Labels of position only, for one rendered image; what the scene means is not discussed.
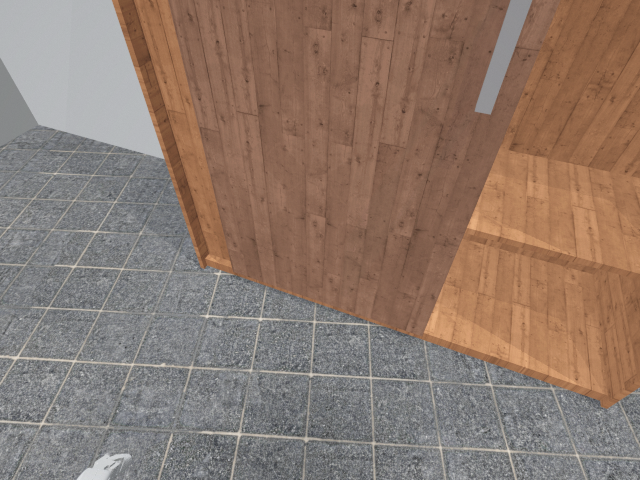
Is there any wardrobe door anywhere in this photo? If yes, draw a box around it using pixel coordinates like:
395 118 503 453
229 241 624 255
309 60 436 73
168 0 560 336
134 0 230 261

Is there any handle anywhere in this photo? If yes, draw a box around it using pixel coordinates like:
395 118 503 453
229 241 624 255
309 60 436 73
475 0 532 115

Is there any robot left hand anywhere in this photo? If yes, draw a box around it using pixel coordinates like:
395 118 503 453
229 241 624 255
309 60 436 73
77 454 132 480

